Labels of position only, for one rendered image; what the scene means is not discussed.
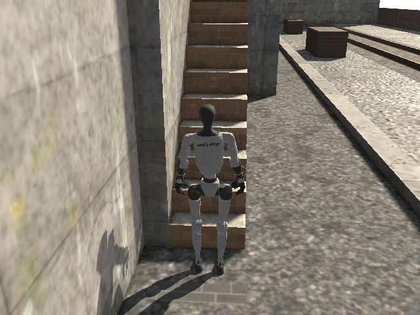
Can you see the stairs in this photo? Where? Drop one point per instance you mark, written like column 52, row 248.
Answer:
column 215, row 74

